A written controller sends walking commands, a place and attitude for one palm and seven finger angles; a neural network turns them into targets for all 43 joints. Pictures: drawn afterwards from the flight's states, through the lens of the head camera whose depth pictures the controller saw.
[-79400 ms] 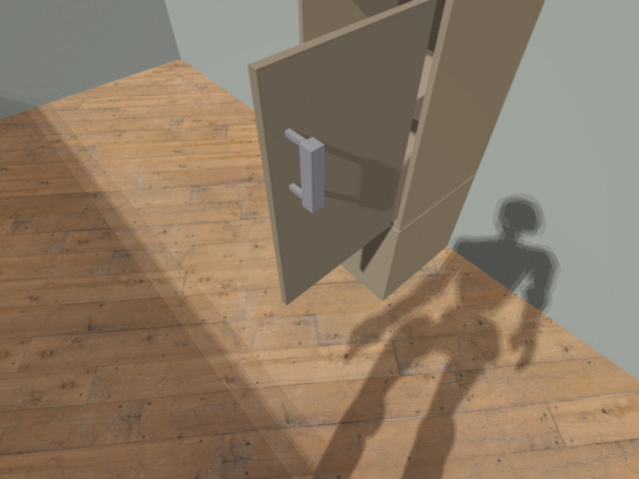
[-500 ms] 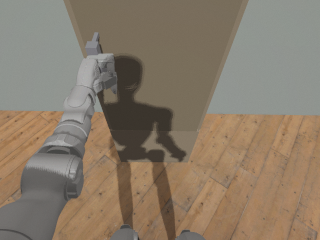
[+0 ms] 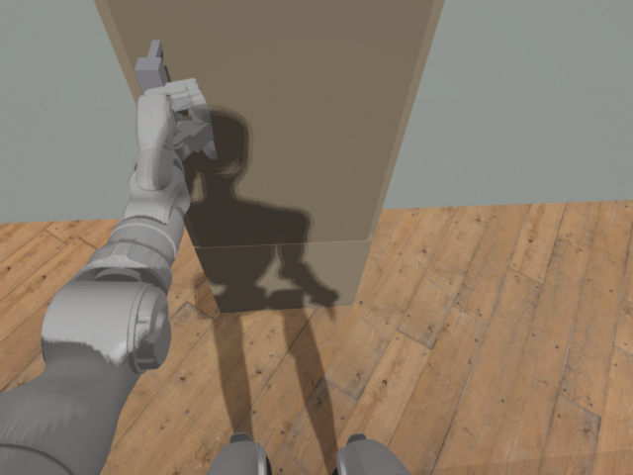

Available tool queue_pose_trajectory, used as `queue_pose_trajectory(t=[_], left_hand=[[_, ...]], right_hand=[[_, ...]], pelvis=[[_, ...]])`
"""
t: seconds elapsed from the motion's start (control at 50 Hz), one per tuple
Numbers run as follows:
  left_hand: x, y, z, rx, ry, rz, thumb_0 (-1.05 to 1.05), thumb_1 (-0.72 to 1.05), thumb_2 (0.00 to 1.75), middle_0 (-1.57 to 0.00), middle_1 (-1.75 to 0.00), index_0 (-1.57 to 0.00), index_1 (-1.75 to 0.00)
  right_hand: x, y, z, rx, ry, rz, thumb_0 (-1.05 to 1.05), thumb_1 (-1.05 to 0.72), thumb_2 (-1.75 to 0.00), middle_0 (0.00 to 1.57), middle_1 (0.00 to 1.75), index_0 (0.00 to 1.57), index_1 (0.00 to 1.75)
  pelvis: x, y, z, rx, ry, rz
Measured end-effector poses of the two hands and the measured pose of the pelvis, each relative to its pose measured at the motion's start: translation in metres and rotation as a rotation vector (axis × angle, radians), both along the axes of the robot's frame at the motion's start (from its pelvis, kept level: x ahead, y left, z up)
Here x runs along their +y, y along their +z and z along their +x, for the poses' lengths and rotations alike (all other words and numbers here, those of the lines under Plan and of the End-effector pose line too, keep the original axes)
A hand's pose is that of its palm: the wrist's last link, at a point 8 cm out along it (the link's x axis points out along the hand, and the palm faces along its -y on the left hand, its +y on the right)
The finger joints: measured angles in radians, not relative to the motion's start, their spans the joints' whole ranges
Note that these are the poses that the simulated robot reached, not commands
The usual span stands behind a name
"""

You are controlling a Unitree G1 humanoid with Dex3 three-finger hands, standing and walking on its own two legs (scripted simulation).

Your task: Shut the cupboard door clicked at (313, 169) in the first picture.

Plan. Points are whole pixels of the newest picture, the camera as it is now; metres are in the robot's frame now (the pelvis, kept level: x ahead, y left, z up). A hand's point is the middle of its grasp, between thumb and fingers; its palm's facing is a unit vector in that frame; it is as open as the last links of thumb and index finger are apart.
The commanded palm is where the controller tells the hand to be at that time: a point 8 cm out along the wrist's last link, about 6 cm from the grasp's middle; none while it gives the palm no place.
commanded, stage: pull the fist back off the door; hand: left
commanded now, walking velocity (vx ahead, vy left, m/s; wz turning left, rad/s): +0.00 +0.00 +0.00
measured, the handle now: (166, 98) +0.59 +0.15 +0.13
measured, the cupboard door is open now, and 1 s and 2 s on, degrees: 0 0 0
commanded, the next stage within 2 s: draw the hand back to the body in 0.50 s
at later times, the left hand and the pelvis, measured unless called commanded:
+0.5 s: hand (216, 163) +0.47 +0.08 +0.13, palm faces +0.04 -1.00 +0.00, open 3.1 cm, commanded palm +0.43 +0.12 +0.14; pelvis +0.06 -0.01 +0.03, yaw -1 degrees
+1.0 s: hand (165, 196) +0.39 +0.12 +0.16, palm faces +0.06 -1.00 -0.04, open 3.1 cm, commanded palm +0.35 +0.17 +0.17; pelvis +0.07 -0.03 +0.04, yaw +0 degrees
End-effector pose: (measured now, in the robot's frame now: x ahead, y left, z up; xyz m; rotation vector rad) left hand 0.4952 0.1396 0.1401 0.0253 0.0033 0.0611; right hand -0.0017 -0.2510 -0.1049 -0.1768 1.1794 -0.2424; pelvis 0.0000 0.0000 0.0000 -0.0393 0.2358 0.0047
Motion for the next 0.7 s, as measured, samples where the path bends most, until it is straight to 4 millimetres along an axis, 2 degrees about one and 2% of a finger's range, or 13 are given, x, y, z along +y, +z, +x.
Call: queue_pose_trajectory(t=[0.12,0.24,0.34,0.56,0.62,0.7], left_hand=[[-0.004,-0.003,-0.002,-0.027,-0.014,-0.033,0.02,0.90,0.90,-1.32,-1.50,-1.31,-1.50],[-0.009,-0.015,-0.013,-0.024,-0.019,-0.041,0.02,0.90,0.90,-1.31,-1.50,-1.30,-1.50],[-0.008,-0.015,-0.027,-0.052,-0.013,-0.039,0.02,0.90,0.90,-1.30,-1.50,-1.30,-1.50],[-0.010,-0.010,-0.057,-0.037,-0.022,-0.016,0.02,0.90,0.90,-1.30,-1.50,-1.30,-1.50],[-0.013,-0.004,-0.061,-0.045,-0.026,-0.016,0.02,0.90,0.90,-1.30,-1.50,-1.30,-1.50],[-0.013,0.001,-0.064,-0.044,-0.027,-0.015,0.02,0.90,0.90,-1.30,-1.50,-1.30,-1.50]], right_hand=[[0.002,0.003,-0.002,0.018,-0.021,0.013,0.01,-0.90,-0.90,0.20,0.30,0.20,0.30],[0.001,0.008,0.022,-0.006,-0.030,0.024,0.01,-0.90,-0.90,0.20,0.30,0.20,0.30],[-0.001,0.014,0.062,-0.082,-0.019,0.032,0.01,-0.90,-0.90,0.20,0.30,0.20,0.30],[-0.002,0.035,0.176,-0.296,0.094,0.050,0.01,-0.90,-0.90,0.20,0.30,0.20,0.30],[-0.001,0.040,0.198,-0.339,0.124,0.055,0.01,-0.90,-0.90,0.20,0.30,0.20,0.30],[0.000,0.045,0.216,-0.372,0.142,0.068,0.01,-0.90,-0.90,0.20,0.30,0.20,0.30]], pelvis=[[0.002,0.005,0.009,-0.006,-0.019,0.005],[0.002,0.013,0.026,-0.029,-0.034,0.012],[0.000,0.019,0.041,-0.051,-0.043,0.018],[-0.010,0.028,0.064,-0.105,-0.019,0.029],[-0.013,0.029,0.066,-0.114,-0.012,0.033],[-0.019,0.031,0.070,-0.125,-0.010,0.041]])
